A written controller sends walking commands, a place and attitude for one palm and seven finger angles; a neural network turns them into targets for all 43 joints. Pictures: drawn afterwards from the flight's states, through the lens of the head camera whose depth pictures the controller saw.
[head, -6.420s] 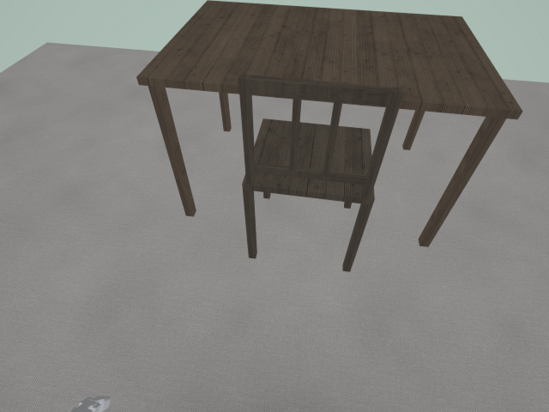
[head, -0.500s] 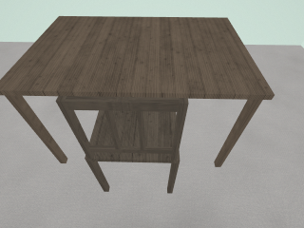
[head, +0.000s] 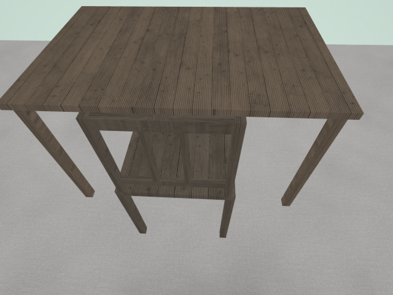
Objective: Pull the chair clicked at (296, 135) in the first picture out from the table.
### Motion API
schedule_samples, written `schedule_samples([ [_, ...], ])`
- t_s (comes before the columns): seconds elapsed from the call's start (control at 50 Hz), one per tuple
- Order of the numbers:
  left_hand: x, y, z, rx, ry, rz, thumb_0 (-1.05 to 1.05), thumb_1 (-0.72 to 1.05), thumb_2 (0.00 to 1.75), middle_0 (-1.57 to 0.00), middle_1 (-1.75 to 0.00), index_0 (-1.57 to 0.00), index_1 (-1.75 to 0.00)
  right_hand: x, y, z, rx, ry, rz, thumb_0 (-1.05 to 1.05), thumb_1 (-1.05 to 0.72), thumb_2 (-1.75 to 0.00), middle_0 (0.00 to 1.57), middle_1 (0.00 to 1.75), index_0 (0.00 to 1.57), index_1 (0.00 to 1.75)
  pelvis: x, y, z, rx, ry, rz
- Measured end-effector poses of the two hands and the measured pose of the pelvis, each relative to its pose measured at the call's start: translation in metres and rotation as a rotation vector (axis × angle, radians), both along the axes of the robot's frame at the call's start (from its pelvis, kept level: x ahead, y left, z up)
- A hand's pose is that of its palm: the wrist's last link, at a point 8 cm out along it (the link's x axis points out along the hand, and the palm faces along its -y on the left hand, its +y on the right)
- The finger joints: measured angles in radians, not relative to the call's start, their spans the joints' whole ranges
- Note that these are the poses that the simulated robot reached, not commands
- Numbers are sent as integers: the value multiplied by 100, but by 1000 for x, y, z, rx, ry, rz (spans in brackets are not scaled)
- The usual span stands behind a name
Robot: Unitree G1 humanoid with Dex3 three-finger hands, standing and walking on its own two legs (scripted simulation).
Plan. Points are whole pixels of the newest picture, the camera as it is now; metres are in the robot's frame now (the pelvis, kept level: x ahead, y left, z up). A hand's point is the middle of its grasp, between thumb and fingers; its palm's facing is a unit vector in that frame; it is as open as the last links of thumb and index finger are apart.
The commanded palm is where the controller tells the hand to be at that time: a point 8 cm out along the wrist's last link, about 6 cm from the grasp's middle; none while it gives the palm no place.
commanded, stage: come to a stop and stand still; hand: left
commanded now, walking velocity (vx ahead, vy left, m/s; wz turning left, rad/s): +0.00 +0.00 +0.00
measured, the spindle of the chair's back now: (150, 157) +0.49 +0.18 -0.10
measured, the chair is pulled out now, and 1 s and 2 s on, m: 0.00 0.00 0.00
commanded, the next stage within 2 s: look again from close up in 0.82 s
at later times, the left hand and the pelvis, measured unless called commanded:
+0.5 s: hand out of the picture +0.00 +0.23 -0.17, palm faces -0.03 -0.98 -0.21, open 7.4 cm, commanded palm none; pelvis -0.04 +0.05 +0.00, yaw -1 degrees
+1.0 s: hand out of the picture -0.05 +0.23 -0.18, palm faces -0.01 -0.98 -0.18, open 7.4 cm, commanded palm none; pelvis -0.04 +0.07 +0.00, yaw -2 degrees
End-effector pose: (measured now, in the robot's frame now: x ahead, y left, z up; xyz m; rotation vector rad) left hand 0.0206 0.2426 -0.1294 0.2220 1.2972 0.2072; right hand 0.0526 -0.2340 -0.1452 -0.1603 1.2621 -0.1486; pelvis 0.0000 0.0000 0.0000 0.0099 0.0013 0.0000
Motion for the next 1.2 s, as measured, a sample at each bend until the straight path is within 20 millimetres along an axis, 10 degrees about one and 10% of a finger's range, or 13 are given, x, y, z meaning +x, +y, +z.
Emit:
schedule_samples([
  [0.3, 7, 29, 3, -14, -103, -62, 1, 91, 90, -20, -30, -20, -30, -22, 28, 10, 7, -46, 23, 0, -91, -90, 20, 30, 20, 30, -33, 29, 2, -10, -19, -4],
  [0.62, -50, 37, -14, -81, 68, -38, 1, 91, 90, -20, -30, -20, -30, -94, 64, 6, 15, 133, -45, 0, -91, -90, 20, 30, 20, 30, -38, 56, 3, -9, -25, -19],
  [1.2, -66, 37, -16, -109, 104, -17, 0, 91, 90, -20, -30, -19, -30, -91, 80, 7, 15, 119, -60, 1, -92, -90, 20, 30, 20, 30, -36, 68, 5, -8, -37, -31],
])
